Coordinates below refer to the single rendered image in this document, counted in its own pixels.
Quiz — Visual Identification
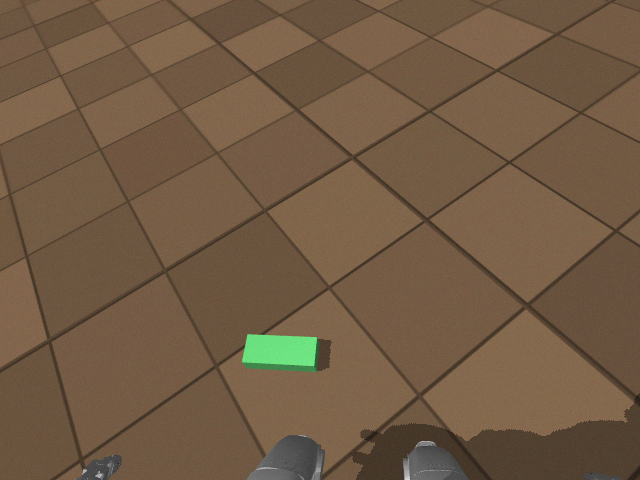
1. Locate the carton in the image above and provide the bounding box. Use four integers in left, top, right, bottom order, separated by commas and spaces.
242, 334, 320, 372

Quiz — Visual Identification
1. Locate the left robot hand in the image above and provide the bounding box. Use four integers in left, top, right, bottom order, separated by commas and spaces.
75, 455, 122, 480

